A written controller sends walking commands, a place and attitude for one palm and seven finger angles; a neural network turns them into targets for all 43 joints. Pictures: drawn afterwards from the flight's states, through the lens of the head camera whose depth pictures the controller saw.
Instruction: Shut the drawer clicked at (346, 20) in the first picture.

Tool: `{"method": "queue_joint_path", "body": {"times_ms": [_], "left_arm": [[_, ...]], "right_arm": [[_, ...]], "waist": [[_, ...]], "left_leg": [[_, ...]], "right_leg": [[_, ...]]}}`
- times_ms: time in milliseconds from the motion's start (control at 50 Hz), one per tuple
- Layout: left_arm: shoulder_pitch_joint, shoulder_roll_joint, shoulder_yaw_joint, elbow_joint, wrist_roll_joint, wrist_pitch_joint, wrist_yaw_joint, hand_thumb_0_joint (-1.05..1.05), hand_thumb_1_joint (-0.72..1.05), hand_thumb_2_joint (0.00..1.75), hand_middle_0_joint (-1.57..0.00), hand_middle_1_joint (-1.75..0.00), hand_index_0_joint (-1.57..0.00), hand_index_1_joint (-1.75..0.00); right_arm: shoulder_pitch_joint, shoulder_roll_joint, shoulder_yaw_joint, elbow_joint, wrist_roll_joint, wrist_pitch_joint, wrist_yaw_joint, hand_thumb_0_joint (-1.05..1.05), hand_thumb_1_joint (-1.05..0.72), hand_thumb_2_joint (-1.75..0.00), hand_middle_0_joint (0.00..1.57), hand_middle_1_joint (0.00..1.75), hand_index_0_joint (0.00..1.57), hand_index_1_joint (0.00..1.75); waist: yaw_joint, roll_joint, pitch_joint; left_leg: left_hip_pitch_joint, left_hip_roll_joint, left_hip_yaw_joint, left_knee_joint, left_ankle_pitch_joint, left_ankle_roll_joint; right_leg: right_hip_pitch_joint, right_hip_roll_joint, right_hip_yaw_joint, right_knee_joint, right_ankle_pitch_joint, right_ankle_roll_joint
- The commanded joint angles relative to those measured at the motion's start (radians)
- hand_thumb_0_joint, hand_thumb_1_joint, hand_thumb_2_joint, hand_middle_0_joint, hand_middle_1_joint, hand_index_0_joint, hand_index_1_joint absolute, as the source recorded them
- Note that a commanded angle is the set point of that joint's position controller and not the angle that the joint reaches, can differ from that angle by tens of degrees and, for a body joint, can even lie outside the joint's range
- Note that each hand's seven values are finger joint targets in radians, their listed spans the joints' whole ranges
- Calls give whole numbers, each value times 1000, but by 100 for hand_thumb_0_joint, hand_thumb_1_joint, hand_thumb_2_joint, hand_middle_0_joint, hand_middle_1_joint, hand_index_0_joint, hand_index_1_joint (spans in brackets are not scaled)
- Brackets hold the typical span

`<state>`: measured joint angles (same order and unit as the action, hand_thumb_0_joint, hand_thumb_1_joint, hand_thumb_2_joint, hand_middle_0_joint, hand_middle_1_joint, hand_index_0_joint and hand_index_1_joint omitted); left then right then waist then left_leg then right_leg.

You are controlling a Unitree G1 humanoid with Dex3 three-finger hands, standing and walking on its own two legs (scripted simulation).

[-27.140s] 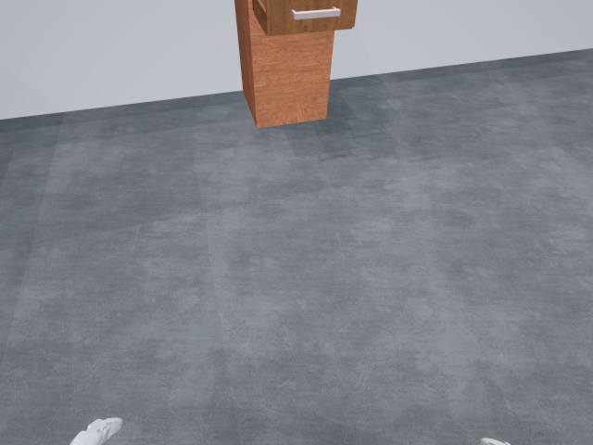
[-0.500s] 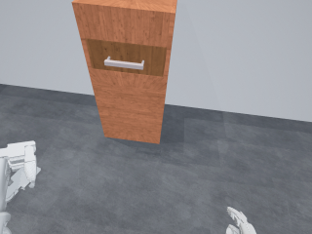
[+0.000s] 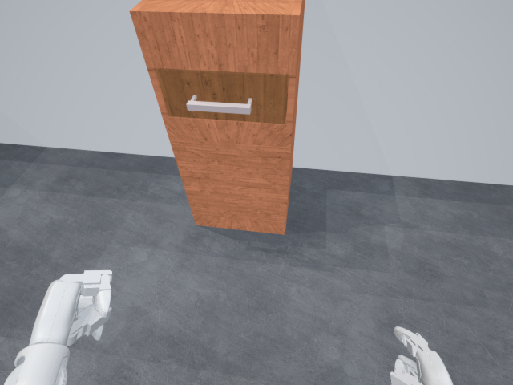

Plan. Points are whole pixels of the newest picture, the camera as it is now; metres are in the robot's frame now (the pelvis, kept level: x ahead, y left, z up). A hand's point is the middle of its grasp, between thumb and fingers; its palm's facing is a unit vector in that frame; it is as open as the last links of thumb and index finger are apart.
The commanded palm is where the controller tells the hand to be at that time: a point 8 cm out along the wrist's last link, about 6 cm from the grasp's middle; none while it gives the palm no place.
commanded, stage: let the arm hang, fingers relaxed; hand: left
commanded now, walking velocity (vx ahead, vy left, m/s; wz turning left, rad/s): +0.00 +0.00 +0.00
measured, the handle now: (220, 103) +0.87 +0.17 -0.05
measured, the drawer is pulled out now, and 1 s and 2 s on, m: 0.00 0.00 0.00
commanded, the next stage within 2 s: look to check the result in 1.00 s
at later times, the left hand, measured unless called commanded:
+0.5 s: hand out of the picture -0.05 +0.21 -0.16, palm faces -0.02 -0.97 -0.24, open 5.5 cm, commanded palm none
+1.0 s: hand out of the picture +0.01 +0.17 -0.16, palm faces -0.02 -0.98 -0.19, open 7.3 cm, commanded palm none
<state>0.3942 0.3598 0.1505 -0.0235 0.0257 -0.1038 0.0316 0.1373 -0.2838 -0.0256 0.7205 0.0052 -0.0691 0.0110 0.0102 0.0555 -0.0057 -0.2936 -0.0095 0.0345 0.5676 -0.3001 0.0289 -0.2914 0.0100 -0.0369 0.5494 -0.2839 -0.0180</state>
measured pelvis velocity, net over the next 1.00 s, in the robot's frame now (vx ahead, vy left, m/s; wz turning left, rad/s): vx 0.00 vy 0.00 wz -0.03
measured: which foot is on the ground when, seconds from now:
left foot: down 0.00-1.00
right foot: down 0.00-1.00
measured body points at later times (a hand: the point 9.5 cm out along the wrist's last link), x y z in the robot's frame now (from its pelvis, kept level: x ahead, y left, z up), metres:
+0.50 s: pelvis -0.02 +0.01 +0.01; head +0.01 +0.01 +0.46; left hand -0.04 +0.26 -0.14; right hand -0.03 -0.22 -0.15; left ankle +0.00 +0.10 -0.73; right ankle +0.00 -0.11 -0.73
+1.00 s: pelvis +0.00 +0.00 +0.01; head +0.01 +0.00 +0.46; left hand +0.01 +0.22 -0.15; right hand -0.02 -0.22 -0.15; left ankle +0.00 +0.10 -0.73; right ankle +0.00 -0.11 -0.73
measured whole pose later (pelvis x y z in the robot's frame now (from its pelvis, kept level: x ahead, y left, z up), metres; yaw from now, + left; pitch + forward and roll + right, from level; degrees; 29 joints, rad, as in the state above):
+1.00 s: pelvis +0.00 +0.00 +0.01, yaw -2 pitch -1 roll +0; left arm 0.25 0.15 0.00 1.13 0.01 -0.01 0.03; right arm 0.28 -0.14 -0.01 1.14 -0.01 0.00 -0.03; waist -0.01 0.00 0.05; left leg -0.16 -0.01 0.06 0.40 -0.22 0.03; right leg -0.18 0.02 -0.01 0.41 -0.21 -0.02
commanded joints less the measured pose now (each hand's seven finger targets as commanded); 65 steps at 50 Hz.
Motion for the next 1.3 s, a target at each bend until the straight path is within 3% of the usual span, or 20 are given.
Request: {"method": "queue_joint_path", "body": {"times_ms": [0,20,40,120,220,300,340,480,800,880,960,1280], "left_arm": [[-41,38,-69,328,12,72,-27,0,90,90,-116,-134,-116,-134],[-70,44,-72,390,11,76,-25,0,90,90,-112,-130,-112,-130],[-96,46,-79,453,8,84,-22,0,90,90,-108,-125,-108,-125],[-127,27,-105,661,-5,107,-13,0,90,90,-92,-108,-92,-108],[-89,-12,-116,860,-11,109,-11,0,90,90,-72,-86,-72,-86],[-94,-16,-125,958,-12,104,-15,0,90,90,-56,-69,-56,-69],[-92,-18,-127,993,-11,101,-14,0,90,90,-48,-60,-48,-60],[-66,-57,-136,1090,-13,96,-7,0,90,90,-20,-30,-20,-30],[-62,-107,-134,1136,-14,88,5,0,90,90,-20,-30,-20,-30],[-66,-103,-131,1139,-15,86,6,0,90,90,-20,-30,-20,-30],[-71,-97,-128,1136,-16,81,6,0,90,90,-20,-30,-20,-30],[-83,-97,-129,1145,-17,80,7,0,90,90,-20,-30,-20,-30]], "right_arm": [[56,-120,-39,-46,-21,17,-4,0,-90,-90,20,30,20,30],[52,-124,-40,-35,-24,26,-7,0,-90,-90,20,30,20,30],[51,-121,-38,-20,-27,35,-8,0,-90,-90,20,30,20,30],[18,-93,-8,63,-33,52,-16,0,-90,-90,20,30,20,30],[62,-49,3,162,-31,68,-26,0,-90,-90,20,30,20,30],[123,-51,-2,221,-25,71,-31,0,-90,-90,20,30,20,30],[150,-53,-7,243,-22,71,-33,0,-90,-90,20,30,20,30],[202,-23,-6,324,-21,66,-41,0,-90,-90,20,30,20,30],[216,50,5,393,-21,59,-47,0,-90,-90,20,30,20,30],[208,52,4,397,-21,58,-49,0,-90,-90,20,30,20,30],[211,44,0,397,-19,55,-51,0,-90,-90,20,30,20,30],[202,31,1,408,-21,59,-53,0,-90,-90,20,30,20,30]], "waist": [[-31,-298,-108],[-31,-335,-103],[-32,-302,-85],[-5,-6,-13],[3,148,20],[-6,60,20],[-8,-17,30],[-16,-77,70],[-18,-67,90],[-16,-36,85],[-20,-52,48],[-23,-59,75]], "left_leg": [[45,85,-90,9,245,24],[54,76,-87,4,245,23],[57,72,-88,-16,242,20],[30,110,-133,-156,244,33],[-7,107,-136,-242,-4,27],[12,118,-150,-270,-74,28],[24,122,-156,-270,-56,32],[66,124,-143,-280,-13,36],[106,108,-92,-254,127,22],[117,109,-86,-246,162,21],[142,115,-79,-235,198,19],[158,116,-73,-245,181,12]], "right_leg": [[47,-150,129,-47,392,-43],[58,-157,135,-52,429,-50],[53,-156,133,-52,402,-55],[84,-95,115,-80,166,-19],[124,-79,111,-167,24,-28],[120,-81,103,-197,13,-31],[110,-83,102,-204,17,-31],[62,-90,106,-213,36,-31],[54,-98,122,-217,100,-24],[65,-102,124,-219,135,-26],[90,-104,122,-217,182,-28],[85,-101,134,-241,166,-31]]}}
